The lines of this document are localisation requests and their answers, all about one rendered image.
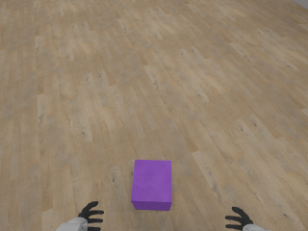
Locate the right robot hand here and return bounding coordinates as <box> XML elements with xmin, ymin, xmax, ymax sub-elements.
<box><xmin>225</xmin><ymin>206</ymin><xmax>253</xmax><ymax>231</ymax></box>

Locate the carton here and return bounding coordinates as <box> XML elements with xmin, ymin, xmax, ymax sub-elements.
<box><xmin>131</xmin><ymin>160</ymin><xmax>172</xmax><ymax>211</ymax></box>

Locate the robot left forearm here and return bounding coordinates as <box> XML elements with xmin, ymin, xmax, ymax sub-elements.
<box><xmin>56</xmin><ymin>217</ymin><xmax>89</xmax><ymax>231</ymax></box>

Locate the left robot hand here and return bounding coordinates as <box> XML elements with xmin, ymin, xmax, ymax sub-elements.
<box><xmin>78</xmin><ymin>201</ymin><xmax>104</xmax><ymax>231</ymax></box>

